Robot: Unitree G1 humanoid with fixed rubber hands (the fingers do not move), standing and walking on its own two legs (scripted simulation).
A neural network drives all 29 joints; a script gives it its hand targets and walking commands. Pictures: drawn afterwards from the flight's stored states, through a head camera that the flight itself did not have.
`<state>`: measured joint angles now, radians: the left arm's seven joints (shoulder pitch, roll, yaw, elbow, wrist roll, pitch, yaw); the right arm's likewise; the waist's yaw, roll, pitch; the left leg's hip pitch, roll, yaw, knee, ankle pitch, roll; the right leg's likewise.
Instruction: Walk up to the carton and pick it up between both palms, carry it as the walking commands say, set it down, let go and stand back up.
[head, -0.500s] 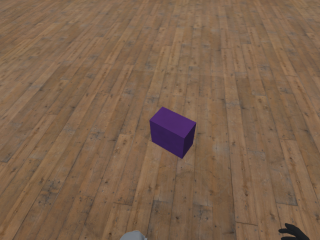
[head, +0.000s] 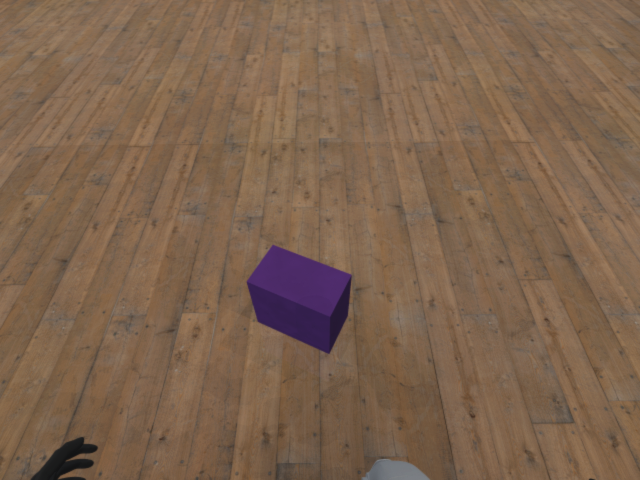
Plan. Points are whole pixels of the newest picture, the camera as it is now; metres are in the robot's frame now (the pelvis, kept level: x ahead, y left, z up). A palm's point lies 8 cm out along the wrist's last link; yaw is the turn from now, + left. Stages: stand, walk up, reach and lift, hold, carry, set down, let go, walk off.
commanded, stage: walk up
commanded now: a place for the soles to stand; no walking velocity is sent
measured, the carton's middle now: (301, 300) +0.72 +0.02 -0.62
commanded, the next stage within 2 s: none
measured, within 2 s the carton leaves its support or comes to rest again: neither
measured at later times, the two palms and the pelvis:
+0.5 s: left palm (60, 413) +0.25 +0.35 -0.07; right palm (555, 381) +0.22 -0.32 -0.06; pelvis +0.16 +0.02 +0.00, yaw +0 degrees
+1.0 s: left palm (89, 348) +0.34 +0.34 -0.07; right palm (507, 326) +0.32 -0.30 -0.08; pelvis +0.20 +0.02 +0.01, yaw +0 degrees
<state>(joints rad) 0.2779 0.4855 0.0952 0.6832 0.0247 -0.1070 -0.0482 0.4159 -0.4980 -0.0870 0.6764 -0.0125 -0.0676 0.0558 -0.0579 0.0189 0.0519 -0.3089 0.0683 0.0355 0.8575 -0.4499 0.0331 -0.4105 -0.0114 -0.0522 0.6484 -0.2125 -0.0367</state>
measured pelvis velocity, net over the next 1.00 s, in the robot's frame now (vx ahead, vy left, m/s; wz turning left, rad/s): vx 0.20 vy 0.02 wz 0.00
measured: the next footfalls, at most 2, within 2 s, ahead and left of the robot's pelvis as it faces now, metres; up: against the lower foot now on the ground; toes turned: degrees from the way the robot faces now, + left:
left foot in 0.26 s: +0.23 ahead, +0.16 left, +0.00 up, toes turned +2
right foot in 0.54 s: +0.29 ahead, -0.10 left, +0.00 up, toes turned -2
